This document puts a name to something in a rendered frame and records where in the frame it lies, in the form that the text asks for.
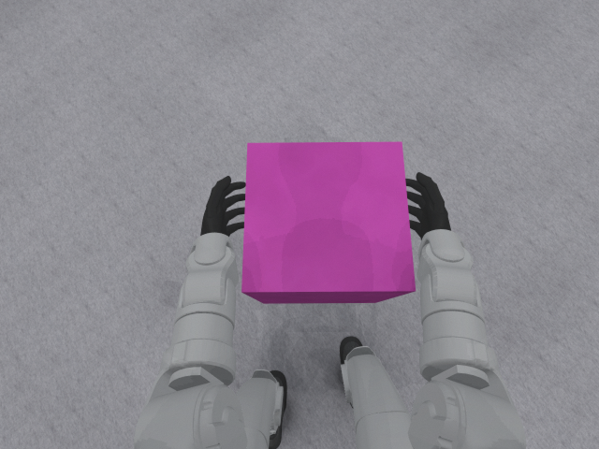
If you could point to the left robot upper arm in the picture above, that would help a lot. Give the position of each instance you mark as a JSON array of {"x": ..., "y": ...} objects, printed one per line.
[{"x": 206, "y": 416}]

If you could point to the robot left hand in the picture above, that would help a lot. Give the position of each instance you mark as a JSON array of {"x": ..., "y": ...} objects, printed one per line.
[{"x": 216, "y": 217}]

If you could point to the right robot foot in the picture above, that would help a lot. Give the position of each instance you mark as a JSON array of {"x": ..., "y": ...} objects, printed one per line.
[{"x": 347, "y": 345}]

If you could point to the right robot forearm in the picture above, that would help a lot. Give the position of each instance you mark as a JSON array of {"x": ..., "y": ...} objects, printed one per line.
[{"x": 455, "y": 345}]

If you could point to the left robot forearm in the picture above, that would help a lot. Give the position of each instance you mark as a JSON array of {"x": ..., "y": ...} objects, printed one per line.
[{"x": 201, "y": 347}]

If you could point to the carton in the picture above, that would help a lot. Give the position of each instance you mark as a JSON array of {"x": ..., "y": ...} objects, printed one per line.
[{"x": 326, "y": 222}]

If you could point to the robot left thigh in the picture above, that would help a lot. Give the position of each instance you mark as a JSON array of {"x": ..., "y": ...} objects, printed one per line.
[{"x": 261, "y": 402}]

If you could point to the right robot upper arm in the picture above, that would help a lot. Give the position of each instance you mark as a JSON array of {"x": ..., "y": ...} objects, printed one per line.
[{"x": 450, "y": 415}]

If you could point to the robot right hand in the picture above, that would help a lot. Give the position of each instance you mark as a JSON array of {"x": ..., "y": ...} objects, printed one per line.
[{"x": 433, "y": 214}]

